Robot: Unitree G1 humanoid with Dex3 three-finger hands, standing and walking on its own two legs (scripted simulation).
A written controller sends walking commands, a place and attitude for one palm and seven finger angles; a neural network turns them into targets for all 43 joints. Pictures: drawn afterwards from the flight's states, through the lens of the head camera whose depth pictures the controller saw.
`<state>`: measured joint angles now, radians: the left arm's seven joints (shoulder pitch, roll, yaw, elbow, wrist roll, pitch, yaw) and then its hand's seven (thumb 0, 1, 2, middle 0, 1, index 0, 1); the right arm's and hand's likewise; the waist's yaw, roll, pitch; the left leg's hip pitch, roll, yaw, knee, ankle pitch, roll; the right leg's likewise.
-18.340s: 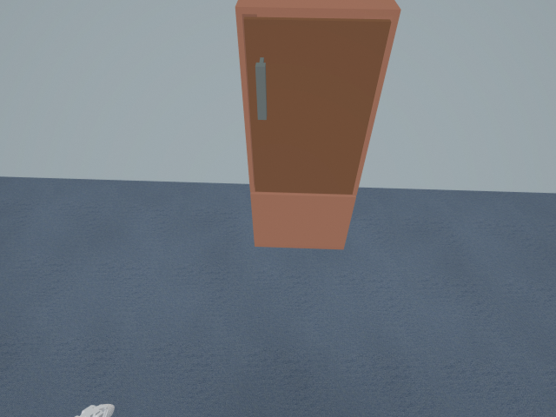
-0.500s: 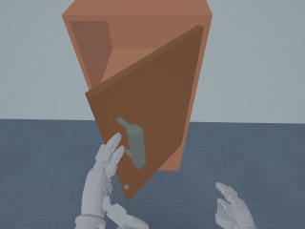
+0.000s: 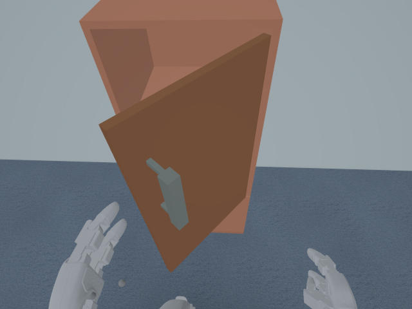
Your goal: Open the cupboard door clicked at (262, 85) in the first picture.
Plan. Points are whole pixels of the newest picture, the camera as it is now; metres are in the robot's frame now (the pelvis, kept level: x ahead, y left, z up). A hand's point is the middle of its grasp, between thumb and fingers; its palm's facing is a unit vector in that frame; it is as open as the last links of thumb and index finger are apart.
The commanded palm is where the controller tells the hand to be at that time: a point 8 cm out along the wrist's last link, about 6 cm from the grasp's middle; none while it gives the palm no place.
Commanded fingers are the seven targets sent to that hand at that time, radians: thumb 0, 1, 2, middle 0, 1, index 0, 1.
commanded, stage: draw the hand back to the body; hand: left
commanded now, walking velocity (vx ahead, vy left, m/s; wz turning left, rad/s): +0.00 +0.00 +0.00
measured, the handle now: (167, 194) +0.30 +0.09 +0.09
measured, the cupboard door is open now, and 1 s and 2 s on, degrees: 49 49 49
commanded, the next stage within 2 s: step back with the hand held close in 1.64 s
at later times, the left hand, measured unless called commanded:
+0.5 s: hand (78, 272) +0.16 +0.18 +0.13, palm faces -0.02 -1.00 -0.06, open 16.3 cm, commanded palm +0.13 +0.24 +0.15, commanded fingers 0.00 -0.40 0.34 -0.15 -0.30 -0.15 -0.30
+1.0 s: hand (5, 220) +0.20 +0.27 +0.19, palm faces +0.30 -0.87 -0.38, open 12.3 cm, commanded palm +0.15 +0.32 +0.21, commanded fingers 0.00 0.48 0.72 -0.19 -0.30 -0.19 -0.30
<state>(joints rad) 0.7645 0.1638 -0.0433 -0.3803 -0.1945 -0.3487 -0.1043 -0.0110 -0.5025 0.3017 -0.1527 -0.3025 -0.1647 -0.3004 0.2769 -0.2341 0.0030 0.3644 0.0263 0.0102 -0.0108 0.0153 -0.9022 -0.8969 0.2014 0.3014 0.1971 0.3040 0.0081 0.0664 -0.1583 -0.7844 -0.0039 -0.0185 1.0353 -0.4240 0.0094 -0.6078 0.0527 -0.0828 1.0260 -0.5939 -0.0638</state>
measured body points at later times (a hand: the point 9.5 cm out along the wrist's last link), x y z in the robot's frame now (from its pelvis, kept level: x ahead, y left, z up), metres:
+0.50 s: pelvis -0.01 +0.02 +0.02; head -0.01 +0.01 +0.47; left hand +0.15 +0.23 +0.14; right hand +0.18 -0.20 -0.04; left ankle +0.05 +0.11 -0.67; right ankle -0.04 -0.08 -0.67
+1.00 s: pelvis +0.02 +0.05 +0.06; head +0.00 +0.04 +0.51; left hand +0.18 +0.32 +0.21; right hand +0.20 -0.16 -0.01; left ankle +0.05 +0.11 -0.67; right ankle -0.04 -0.08 -0.67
